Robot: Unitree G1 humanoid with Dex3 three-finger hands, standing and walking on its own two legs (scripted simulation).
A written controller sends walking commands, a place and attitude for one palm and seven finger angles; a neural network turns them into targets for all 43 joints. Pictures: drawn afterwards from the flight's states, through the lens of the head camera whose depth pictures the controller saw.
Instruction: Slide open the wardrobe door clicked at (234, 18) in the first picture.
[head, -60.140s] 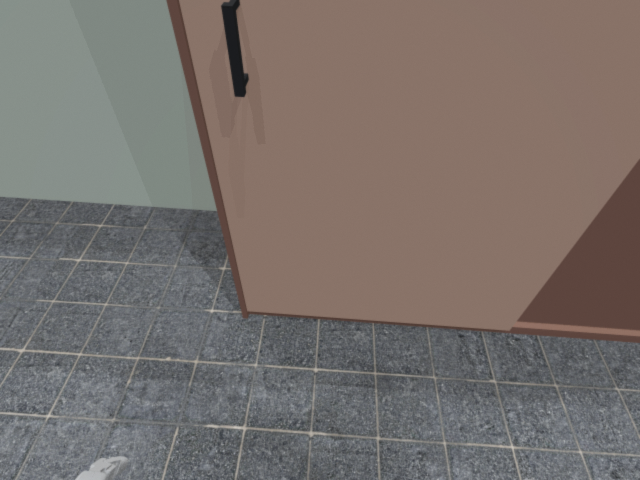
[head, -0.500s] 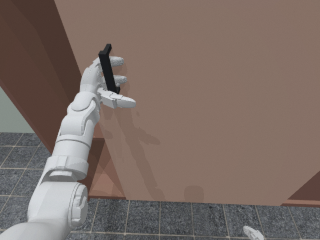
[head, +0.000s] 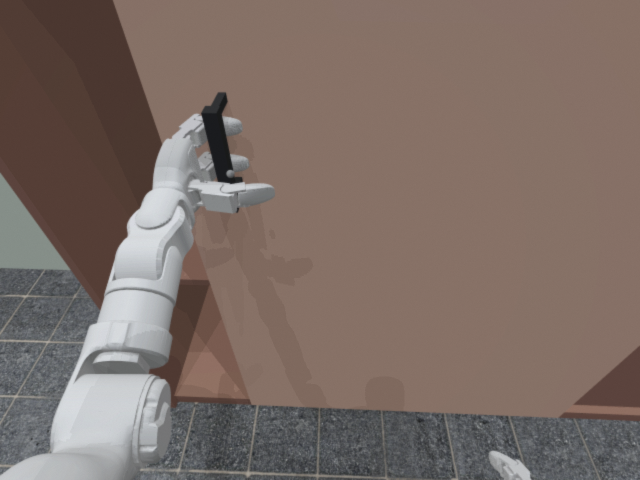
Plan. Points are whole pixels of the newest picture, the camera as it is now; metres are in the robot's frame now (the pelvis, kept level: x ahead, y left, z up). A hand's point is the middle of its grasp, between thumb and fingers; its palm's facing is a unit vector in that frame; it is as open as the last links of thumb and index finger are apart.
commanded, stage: grip the handle and tug to test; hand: left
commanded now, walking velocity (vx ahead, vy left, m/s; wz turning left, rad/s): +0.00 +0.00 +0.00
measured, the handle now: (226, 155) +0.47 +0.15 +0.20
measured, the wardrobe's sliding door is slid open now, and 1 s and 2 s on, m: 0.25 0.25 0.25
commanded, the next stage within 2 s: tug the door sideways, standing still in 1.12 s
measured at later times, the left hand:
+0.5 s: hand (235, 175) +0.42 +0.12 +0.20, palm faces -0.02 -1.00 +0.01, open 5.1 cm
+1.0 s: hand (235, 178) +0.41 +0.12 +0.20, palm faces +0.00 -1.00 +0.01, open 5.3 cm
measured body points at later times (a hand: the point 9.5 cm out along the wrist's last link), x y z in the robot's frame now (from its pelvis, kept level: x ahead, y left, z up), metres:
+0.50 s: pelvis +0.00 +0.00 +0.00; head -0.02 -0.01 +0.45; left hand +0.41 +0.18 +0.20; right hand +0.13 -0.24 -0.11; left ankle +0.01 +0.12 -0.74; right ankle -0.04 -0.10 -0.74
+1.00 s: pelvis +0.01 +0.00 +0.00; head -0.01 -0.02 +0.45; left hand +0.41 +0.18 +0.20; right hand +0.16 -0.25 -0.10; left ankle +0.01 +0.12 -0.74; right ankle -0.04 -0.10 -0.74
